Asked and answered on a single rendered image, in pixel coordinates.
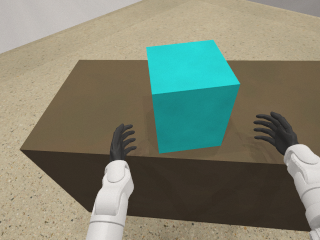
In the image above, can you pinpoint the robot left hand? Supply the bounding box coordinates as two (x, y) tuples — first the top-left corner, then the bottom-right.
(109, 123), (137, 163)

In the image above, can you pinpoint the right robot upper arm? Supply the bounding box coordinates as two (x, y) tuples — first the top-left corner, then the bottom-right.
(309, 228), (320, 240)

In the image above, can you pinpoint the carton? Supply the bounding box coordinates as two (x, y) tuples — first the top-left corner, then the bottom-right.
(146, 40), (240, 154)

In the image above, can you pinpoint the robot right forearm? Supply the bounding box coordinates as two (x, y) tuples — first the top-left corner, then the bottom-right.
(283, 144), (320, 231)

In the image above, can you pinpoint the pedestal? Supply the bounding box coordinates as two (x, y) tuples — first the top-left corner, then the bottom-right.
(19, 60), (320, 232)

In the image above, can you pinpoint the robot right hand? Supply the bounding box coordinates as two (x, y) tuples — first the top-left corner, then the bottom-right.
(253, 111), (299, 156)

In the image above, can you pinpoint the robot left forearm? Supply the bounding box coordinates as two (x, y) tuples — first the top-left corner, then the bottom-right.
(85, 160), (134, 240)

